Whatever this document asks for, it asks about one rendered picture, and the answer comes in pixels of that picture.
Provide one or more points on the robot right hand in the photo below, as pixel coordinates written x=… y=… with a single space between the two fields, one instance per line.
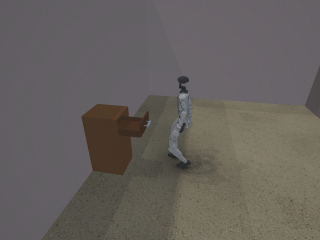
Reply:
x=189 y=122

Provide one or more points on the drawer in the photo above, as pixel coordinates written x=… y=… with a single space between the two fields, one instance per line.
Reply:
x=132 y=126

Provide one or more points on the handle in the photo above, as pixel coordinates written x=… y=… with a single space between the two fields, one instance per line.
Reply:
x=148 y=124

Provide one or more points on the robot left forearm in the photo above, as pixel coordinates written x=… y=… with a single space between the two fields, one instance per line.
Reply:
x=181 y=121

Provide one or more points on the robot right forearm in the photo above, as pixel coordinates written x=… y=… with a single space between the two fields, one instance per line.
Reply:
x=189 y=111

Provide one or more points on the robot right foot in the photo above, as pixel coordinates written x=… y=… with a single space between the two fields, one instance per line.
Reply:
x=171 y=155

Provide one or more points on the left robot thigh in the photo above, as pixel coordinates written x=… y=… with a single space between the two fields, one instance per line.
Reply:
x=171 y=142

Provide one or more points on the robot right upper arm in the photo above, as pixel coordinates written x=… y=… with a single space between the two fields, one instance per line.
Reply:
x=189 y=101

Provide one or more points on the robot left upper arm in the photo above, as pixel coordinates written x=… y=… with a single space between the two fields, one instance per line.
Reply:
x=182 y=100

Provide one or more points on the cabinet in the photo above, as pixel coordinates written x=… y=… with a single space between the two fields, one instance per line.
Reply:
x=109 y=152

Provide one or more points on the robot left hand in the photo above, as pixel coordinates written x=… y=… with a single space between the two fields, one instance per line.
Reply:
x=174 y=134

